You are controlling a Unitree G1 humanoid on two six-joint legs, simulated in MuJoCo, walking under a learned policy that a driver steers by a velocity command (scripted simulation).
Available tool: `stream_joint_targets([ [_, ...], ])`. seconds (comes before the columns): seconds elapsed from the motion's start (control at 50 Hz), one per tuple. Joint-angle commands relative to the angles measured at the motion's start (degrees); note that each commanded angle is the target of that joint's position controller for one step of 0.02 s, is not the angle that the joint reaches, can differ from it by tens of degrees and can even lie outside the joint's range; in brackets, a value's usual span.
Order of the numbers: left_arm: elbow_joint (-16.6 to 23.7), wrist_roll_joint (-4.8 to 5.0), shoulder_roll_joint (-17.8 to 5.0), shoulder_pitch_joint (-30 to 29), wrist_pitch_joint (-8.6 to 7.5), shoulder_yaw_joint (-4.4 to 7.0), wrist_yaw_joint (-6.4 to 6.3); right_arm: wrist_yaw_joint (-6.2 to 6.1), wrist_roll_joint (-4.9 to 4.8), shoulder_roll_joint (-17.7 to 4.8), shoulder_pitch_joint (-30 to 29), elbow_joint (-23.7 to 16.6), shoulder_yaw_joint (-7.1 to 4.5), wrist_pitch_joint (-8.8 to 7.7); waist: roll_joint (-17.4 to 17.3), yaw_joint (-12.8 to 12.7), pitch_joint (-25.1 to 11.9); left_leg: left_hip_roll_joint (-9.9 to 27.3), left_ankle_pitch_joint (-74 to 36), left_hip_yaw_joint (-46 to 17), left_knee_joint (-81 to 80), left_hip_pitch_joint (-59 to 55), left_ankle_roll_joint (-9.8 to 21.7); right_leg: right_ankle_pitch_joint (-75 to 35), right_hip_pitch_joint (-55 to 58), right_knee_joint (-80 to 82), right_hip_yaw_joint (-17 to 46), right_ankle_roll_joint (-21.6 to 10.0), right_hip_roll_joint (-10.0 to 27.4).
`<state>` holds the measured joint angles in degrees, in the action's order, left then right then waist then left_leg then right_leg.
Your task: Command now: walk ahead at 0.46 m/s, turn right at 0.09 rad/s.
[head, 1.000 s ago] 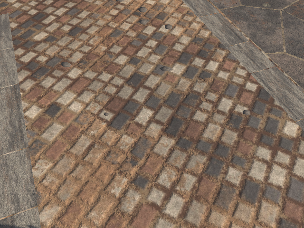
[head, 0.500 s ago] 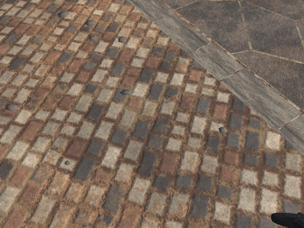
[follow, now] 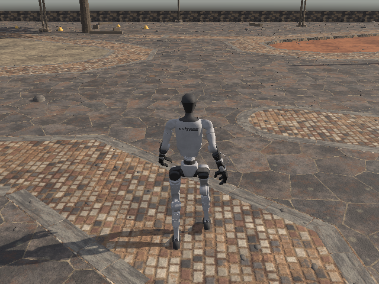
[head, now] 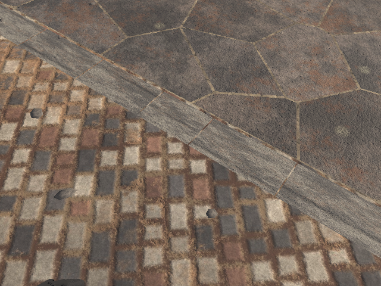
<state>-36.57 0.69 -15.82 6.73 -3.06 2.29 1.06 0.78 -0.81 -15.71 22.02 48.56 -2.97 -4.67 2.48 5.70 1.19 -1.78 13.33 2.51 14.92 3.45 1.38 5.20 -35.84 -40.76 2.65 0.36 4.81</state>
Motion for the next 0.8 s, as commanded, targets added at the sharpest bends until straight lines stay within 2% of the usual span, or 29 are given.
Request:
stream_joint_targets([
  [0.02,5.43,0.24,-2.61,-6.72,-1.38,0.42,0.62,-0.20,-0.63,-10.41,-0.95,-2.50,-2.18,-0.14,-7.12,-0.54,1.72,14.03,-17.65,-8.59,-4.38,2.02,9.19,-4.25,4.02,6.67,-2.10,-0.25,-1.88],
  [0.06,6.03,-0.12,-3.59,-6.96,-2.00,0.97,1.03,-0.48,-0.75,-10.77,-0.12,-1.47,-2.19,0.87,-7.89,-1.77,1.16,14.41,-25.60,-9.51,0.10,-0.54,7.55,-3.16,6.92,10.51,-1.85,-1.47,-3.46],
  [0.08,5.34,-0.48,-4.53,-4.49,-2.32,1.51,1.08,-0.72,-0.82,-11.20,-0.72,-1.38,-2.28,1.29,-8.13,-3.65,-0.50,13.77,-29.75,-9.47,3.63,-1.10,6.28,-4.43,11.22,13.00,-1.99,-2.31,-4.40],
  [0.1,3.53,-1.13,-5.92,0.81,-2.51,2.34,0.83,-0.95,-0.94,-11.14,-1.86,-1.73,-2.19,1.43,-7.64,-6.75,-3.70,11.79,-34.80,-8.50,9.09,0.32,4.69,-9.00,19.85,15.97,-2.92,-3.60,-5.57],
  [0.12,2.12,-1.99,-8.67,6.37,-2.58,3.33,0.30,-1.00,-0.42,-9.55,-2.04,-2.34,-1.60,1.11,-6.44,-9.35,-8.13,8.53,-30.75,-6.90,17.08,5.01,2.20,-19.44,30.94,16.02,-1.13,-5.29,-2.38],
  [0.14,1.73,-3.67,-13.37,13.70,-2.09,4.15,-0.63,-0.93,1.75,-5.00,-1.51,-4.59,0.10,0.55,3.67,-11.23,-17.34,3.51,-5.27,-4.45,34.91,18.83,-1.39,-42.84,49.32,10.23,11.36,-10.03,11.94],
  [0.16,2.02,-3.31,-13.58,13.61,-0.85,3.95,-0.56,-0.93,0.61,-2.45,8.36,-2.96,1.11,0.51,14.73,-8.59,-27.15,-0.38,27.77,-7.20,49.77,28.70,-3.61,-45.80,57.96,10.71,24.84,-18.73,23.39],
  [0.18,2.24,-2.17,-10.12,12.52,0.13,3.42,-0.49,-1.14,-0.74,-9.15,5.58,-1.98,-0.85,1.20,7.79,-10.32,-24.40,1.74,25.95,-10.21,55.08,30.59,-4.24,-36.97,51.52,13.47,22.22,-17.45,19.73],
  [0.2,2.08,-1.33,-8.10,8.85,0.34,2.66,-0.58,-1.38,-1.37,-9.72,0.80,-3.42,-1.39,1.91,6.20,-9.19,-16.33,3.36,23.32,-8.26,56.03,34.70,-4.39,-31.75,45.62,15.15,15.87,-15.50,16.91],
  [0.22,1.61,-1.02,-6.39,5.42,0.34,2.09,-0.57,-1.93,-0.86,-8.52,-0.58,-3.27,-1.41,2.93,3.57,-7.48,-12.08,5.20,19.89,-7.20,54.40,34.20,-5.05,-27.67,38.73,17.50,11.94,-14.13,14.49],
  [0.24,1.43,-1.11,-5.12,2.15,0.30,1.76,-0.42,-2.43,-0.33,-7.96,-0.59,-3.16,-1.69,4.30,3.79,-5.61,-8.78,6.39,17.15,-6.84,52.35,31.11,-5.71,-23.66,31.33,20.25,8.32,-13.39,12.82],
  [0.26,1.05,-1.90,-5.58,-0.16,0.07,1.99,-0.35,-2.79,-0.24,-6.90,0.56,-3.18,-1.74,5.60,5.21,-3.88,-7.18,6.41,14.04,-5.85,52.23,26.48,-6.41,-21.30,24.65,23.12,5.37,-13.32,11.80],
  [0.3,0.51,-2.63,-5.75,-3.01,-0.45,2.28,-0.64,-3.26,-0.08,-5.63,0.96,-4.08,-1.95,6.94,5.94,-2.47,-5.93,6.16,10.47,-4.70,50.48,23.82,-7.02,-18.23,19.73,26.01,1.52,-14.31,11.69],
  [0.34,-0.54,-2.44,-6.41,-3.28,-0.55,2.65,-1.37,-3.16,0.25,-5.28,-1.86,-5.90,-2.08,7.38,5.13,-2.88,-5.38,7.08,6.51,-4.79,45.90,24.53,-6.59,-14.88,19.98,27.17,-0.72,-14.49,12.38],
  [0.42,-2.20,-1.77,-8.29,-3.16,0.61,3.33,-2.58,-1.70,0.39,-4.95,-7.51,-9.03,-1.85,7.56,3.84,-4.55,-5.56,7.68,1.33,-3.39,35.73,21.69,-5.06,-8.70,21.73,27.68,-4.08,-14.11,13.16],
  [0.5,-3.79,-0.48,-10.48,-2.05,1.98,4.13,-2.25,-0.41,0.28,-6.56,-10.62,-11.70,-2.47,8.29,3.77,-5.50,-4.75,6.81,4.63,-1.23,28.60,20.08,-3.04,-6.55,25.82,24.71,-4.35,-12.82,15.34],
  [0.54,-4.46,0.55,-11.00,-2.43,2.52,4.39,-2.20,0.10,0.31,-6.57,-9.81,-12.04,-2.79,8.39,3.40,-4.38,-4.76,5.36,2.02,0.81,20.63,16.25,-1.17,-5.99,26.83,20.50,-5.73,-10.32,14.84],
  [0.56,-5.28,0.95,-10.23,-1.22,2.74,4.29,-2.18,0.02,0.48,-7.14,-8.79,-11.79,-3.19,8.28,2.35,-4.00,-4.95,3.86,-2.07,1.26,15.56,12.45,0.23,-3.19,25.85,16.84,-7.37,-7.89,13.11],
  [0.58,-6.82,0.38,-8.32,2.27,2.94,3.91,-2.00,-0.59,0.68,-9.92,-6.75,-11.44,-4.19,8.11,-2.75,-4.07,-5.17,4.63,-12.52,-2.58,9.87,6.94,2.46,2.02,22.59,9.55,-10.44,-3.80,9.60],
  [0.6,-5.22,-2.39,-5.14,2.99,2.82,2.98,-1.62,-1.85,0.75,-17.56,-5.34,-12.42,-5.97,7.90,-20.29,-6.10,-5.90,18.28,-35.65,-21.31,8.18,-2.35,9.06,21.69,8.13,-8.24,-16.27,2.37,1.22],
  [0.62,-2.95,-2.45,-6.05,-2.58,2.85,3.00,-2.17,-1.48,2.40,-17.55,-5.49,-13.87,-5.48,6.84,-20.23,-2.58,-7.12,24.39,-36.28,-31.84,5.72,-1.49,19.26,34.83,-1.55,-21.32,-7.42,4.41,-5.05],
  [0.64,-2.90,-1.36,-7.82,-5.06,3.07,3.60,-2.38,-0.90,2.61,-15.28,-5.24,-13.58,-4.88,5.56,-12.89,-1.59,-8.18,21.94,-34.02,-27.96,5.16,-1.10,18.82,32.54,-2.70,-26.84,-1.80,3.57,-4.12],
  [0.66,-3.20,-0.52,-7.43,-4.42,3.27,3.70,-2.69,-1.02,1.84,-14.27,-7.62,-13.50,-4.64,4.69,-10.56,-3.37,-7.41,19.04,-31.05,-23.70,5.74,-0.59,15.78,27.60,-3.45,-26.91,-0.28,2.73,-3.23],
  [0.68,-4.30,-0.80,-7.50,-3.22,3.43,3.89,-3.23,-1.29,0.74,-12.42,-10.34,-13.92,-4.20,4.56,-8.15,-4.61,-7.21,16.94,-28.25,-21.41,6.08,-0.11,13.08,23.83,-3.58,-25.21,0.56,2.62,-2.52],
  [0.7,-4.44,-1.19,-8.24,-2.88,3.54,4.21,-3.59,-1.72,0.11,-11.38,-12.43,-14.39,-3.73,4.79,-8.85,-5.56,-7.01,15.98,-27.95,-20.35,5.95,1.41,12.03,20.99,-2.19,-24.19,0.91,2.88,-2.46],
  [0.74,-4.82,-0.95,-7.52,-1.61,3.35,4.19,-3.43,-2.30,0.59,-10.87,-12.98,-15.07,-3.37,5.17,-9.67,-6.46,-8.53,14.27,-29.44,-19.32,5.89,2.67,11.94,17.43,1.09,-23.49,0.68,3.50,-3.99],
  [0.8,-4.59,-0.54,-6.01,-2.72,3.20,3.62,-3.28,-2.86,0.38,-11.61,-12.03,-15.32,-3.74,5.48,-9.31,-5.54,-8.48,13.45,-25.48,-20.46,6.00,1.54,11.82,15.30,2.18,-14.38,1.30,4.34,-4.94],
])
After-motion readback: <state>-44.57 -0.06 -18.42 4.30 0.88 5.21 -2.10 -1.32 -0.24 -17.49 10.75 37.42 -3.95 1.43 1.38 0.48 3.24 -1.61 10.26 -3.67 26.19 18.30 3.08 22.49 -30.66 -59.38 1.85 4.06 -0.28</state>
